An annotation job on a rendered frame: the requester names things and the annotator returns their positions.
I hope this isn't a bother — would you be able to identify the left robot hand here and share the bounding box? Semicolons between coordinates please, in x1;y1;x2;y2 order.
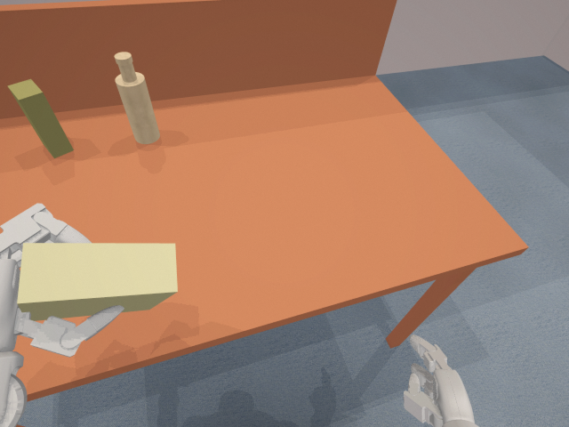
0;203;124;358

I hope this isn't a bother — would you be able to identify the sponge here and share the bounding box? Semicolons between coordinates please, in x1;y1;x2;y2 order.
17;243;178;321

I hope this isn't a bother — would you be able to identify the robot left forearm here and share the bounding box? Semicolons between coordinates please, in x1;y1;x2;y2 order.
0;351;28;427

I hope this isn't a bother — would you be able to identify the right robot hand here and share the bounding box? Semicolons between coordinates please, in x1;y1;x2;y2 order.
404;334;475;427

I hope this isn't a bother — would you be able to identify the table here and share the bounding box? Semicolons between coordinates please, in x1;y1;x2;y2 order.
0;0;528;427

